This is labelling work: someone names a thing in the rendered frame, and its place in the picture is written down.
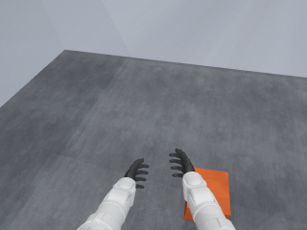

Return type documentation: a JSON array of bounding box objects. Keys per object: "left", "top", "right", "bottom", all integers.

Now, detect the right robot forearm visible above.
[{"left": 182, "top": 172, "right": 236, "bottom": 230}]

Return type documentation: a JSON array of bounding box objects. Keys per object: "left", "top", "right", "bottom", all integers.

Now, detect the carton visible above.
[{"left": 183, "top": 167, "right": 231, "bottom": 221}]

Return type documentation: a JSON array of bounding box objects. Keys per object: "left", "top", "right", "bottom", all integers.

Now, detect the robot left hand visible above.
[{"left": 124, "top": 158, "right": 149, "bottom": 189}]

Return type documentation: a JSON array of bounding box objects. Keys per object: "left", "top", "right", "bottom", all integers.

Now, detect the robot right hand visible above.
[{"left": 169, "top": 149, "right": 196, "bottom": 178}]

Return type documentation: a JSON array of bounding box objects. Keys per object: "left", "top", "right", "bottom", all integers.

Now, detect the left robot forearm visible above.
[{"left": 77, "top": 177, "right": 136, "bottom": 230}]

